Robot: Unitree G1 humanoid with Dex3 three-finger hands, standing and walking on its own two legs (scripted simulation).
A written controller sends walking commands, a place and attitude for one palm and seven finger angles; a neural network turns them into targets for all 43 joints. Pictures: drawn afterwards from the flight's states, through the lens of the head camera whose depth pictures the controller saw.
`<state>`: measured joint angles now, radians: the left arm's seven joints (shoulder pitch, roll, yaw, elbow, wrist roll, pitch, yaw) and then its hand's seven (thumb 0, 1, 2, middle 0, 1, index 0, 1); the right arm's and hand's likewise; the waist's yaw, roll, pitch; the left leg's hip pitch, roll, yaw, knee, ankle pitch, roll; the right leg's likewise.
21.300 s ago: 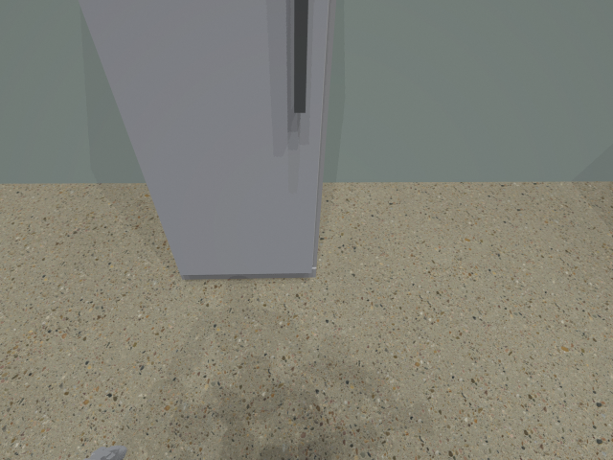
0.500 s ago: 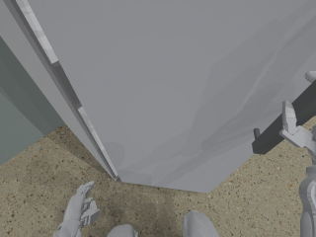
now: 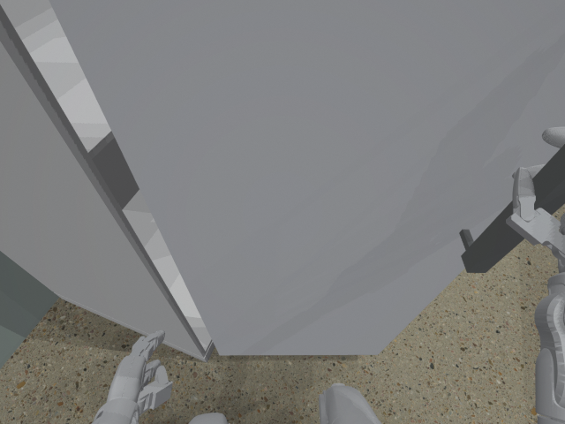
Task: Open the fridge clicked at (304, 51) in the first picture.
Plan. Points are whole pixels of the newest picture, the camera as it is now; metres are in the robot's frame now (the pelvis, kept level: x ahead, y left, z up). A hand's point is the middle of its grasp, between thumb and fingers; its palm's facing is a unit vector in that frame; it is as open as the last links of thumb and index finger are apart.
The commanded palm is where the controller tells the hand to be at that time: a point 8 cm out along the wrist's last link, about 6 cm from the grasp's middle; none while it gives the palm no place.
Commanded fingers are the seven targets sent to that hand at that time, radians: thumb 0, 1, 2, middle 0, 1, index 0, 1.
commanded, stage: stop walking and hold the door back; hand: right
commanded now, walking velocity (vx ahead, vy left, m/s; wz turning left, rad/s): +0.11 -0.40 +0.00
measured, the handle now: out of the picture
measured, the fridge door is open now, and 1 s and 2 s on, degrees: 68 61 63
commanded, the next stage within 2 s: loosen the grip on the handle in 1.06 s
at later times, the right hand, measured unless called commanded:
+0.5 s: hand (521, 184) +0.34 -0.23 +0.21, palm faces +0.34 +0.92 -0.19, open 6.0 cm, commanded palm +0.31 -0.28 +0.18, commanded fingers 0.00 -0.90 -0.90 0.45 1.40 0.45 1.40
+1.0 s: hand (509, 166) +0.36 -0.23 +0.20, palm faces +0.26 +0.95 -0.16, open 5.9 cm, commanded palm +0.33 -0.28 +0.18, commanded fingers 0.00 -0.90 -0.90 0.45 1.40 0.45 1.40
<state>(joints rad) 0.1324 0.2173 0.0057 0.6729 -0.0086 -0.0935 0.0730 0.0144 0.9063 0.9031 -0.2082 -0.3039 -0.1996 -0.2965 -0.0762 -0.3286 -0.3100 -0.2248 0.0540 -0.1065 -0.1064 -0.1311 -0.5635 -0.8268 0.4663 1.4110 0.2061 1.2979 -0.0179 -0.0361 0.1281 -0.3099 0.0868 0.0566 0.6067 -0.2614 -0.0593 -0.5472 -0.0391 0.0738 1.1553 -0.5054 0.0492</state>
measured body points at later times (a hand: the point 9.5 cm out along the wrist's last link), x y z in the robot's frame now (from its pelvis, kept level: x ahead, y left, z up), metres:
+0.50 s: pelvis -0.08 +0.02 +0.01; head -0.05 +0.02 +0.46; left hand +0.07 +0.22 -0.11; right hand +0.31 -0.27 +0.22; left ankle -0.06 +0.14 -0.72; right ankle -0.04 -0.08 -0.72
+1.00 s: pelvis -0.07 -0.01 +0.01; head -0.05 -0.01 +0.46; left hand +0.03 +0.24 -0.10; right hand +0.34 -0.28 +0.21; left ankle -0.07 +0.11 -0.72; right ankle -0.03 -0.12 -0.72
